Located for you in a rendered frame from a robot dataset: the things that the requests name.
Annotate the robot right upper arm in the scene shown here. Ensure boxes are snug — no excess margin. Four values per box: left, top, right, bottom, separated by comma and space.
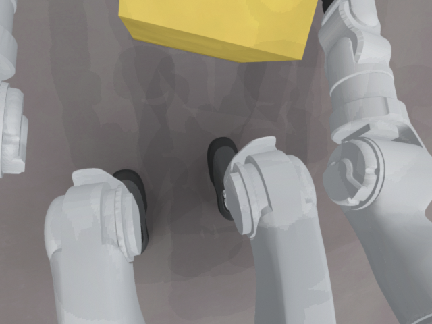
323, 136, 432, 324

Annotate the carton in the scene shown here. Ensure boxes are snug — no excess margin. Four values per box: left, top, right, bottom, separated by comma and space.
118, 0, 318, 63

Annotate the left robot shin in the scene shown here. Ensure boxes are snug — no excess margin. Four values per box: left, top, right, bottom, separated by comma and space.
44, 168, 142, 260

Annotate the robot left upper arm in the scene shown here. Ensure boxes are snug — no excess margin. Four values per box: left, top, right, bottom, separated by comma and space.
0, 80, 28, 178

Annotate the robot right forearm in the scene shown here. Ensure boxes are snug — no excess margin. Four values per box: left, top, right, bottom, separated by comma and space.
318, 0, 428, 152

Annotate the right robot shin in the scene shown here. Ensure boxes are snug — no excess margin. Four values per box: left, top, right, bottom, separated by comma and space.
223, 136, 317, 217

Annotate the robot left forearm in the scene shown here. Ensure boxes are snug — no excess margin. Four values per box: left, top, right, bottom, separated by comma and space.
0, 0, 18, 80

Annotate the robot shin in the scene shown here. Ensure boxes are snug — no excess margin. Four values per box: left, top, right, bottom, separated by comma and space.
44, 168, 142, 260
223, 136, 317, 217

